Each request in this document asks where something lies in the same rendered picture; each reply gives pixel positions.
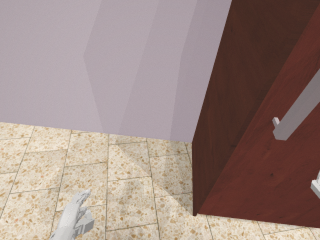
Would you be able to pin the left robot hand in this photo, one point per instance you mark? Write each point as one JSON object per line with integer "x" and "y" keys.
{"x": 72, "y": 213}

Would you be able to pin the right robot hand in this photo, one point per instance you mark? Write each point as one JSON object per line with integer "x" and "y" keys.
{"x": 315, "y": 185}

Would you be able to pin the wardrobe door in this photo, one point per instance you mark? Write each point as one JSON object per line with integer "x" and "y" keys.
{"x": 267, "y": 179}

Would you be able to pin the handle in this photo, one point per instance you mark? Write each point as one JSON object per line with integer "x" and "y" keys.
{"x": 301, "y": 108}

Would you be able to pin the robot left forearm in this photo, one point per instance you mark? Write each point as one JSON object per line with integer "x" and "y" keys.
{"x": 63, "y": 233}

